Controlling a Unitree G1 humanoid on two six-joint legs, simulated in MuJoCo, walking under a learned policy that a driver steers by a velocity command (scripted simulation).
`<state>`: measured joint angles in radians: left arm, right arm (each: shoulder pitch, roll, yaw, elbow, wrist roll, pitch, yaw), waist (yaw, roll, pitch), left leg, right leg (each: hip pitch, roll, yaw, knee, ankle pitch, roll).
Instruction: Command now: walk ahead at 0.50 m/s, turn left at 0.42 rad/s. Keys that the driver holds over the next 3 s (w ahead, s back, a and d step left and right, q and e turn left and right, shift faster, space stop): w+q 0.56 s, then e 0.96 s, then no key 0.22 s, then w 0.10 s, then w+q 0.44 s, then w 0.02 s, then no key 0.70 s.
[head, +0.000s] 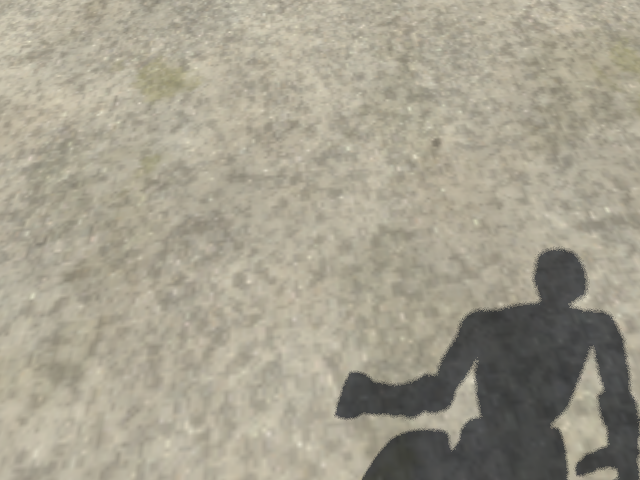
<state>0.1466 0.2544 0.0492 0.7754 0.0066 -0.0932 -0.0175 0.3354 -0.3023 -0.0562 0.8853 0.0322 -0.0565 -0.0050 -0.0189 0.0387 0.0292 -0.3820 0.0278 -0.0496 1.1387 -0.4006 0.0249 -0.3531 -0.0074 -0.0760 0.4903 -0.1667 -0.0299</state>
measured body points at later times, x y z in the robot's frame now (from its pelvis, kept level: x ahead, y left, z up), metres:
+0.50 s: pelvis +0.26 +0.08 -0.01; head +0.29 +0.10 +0.44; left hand +0.25 +0.37 -0.14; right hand +0.49 -0.14 -0.11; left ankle +0.31 +0.16 -0.73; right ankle +0.15 -0.11 -0.64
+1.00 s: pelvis +0.48 +0.11 -0.01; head +0.52 +0.12 +0.44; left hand +0.54 +0.42 -0.11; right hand +0.69 -0.11 -0.12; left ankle +0.36 +0.20 -0.65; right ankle +0.61 +0.07 -0.73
